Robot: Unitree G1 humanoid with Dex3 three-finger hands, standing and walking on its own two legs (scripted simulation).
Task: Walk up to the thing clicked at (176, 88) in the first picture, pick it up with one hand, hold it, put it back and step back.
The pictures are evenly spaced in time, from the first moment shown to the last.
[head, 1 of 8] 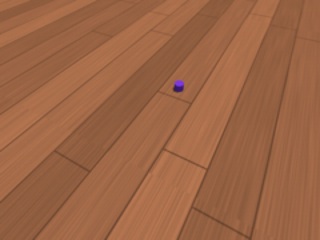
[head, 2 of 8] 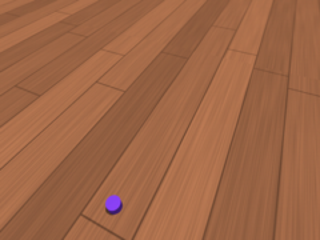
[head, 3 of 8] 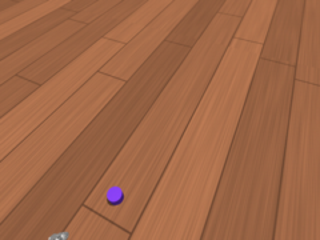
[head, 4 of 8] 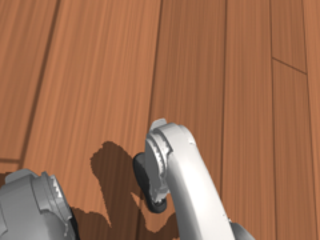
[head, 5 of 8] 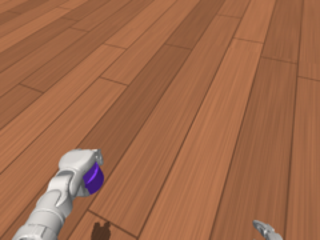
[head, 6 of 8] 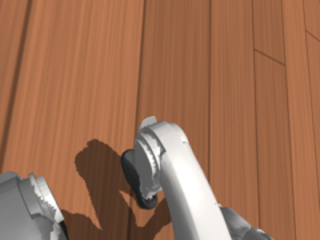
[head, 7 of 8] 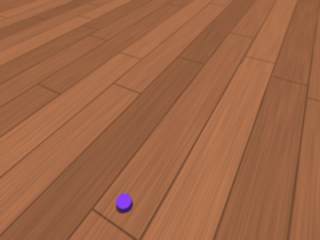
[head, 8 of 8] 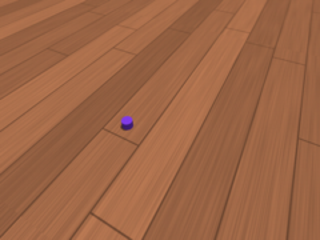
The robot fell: no
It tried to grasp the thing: yes
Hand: left
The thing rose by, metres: 0.68
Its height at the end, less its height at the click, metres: +0.00
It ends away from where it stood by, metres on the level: 0.01
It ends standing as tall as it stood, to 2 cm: yes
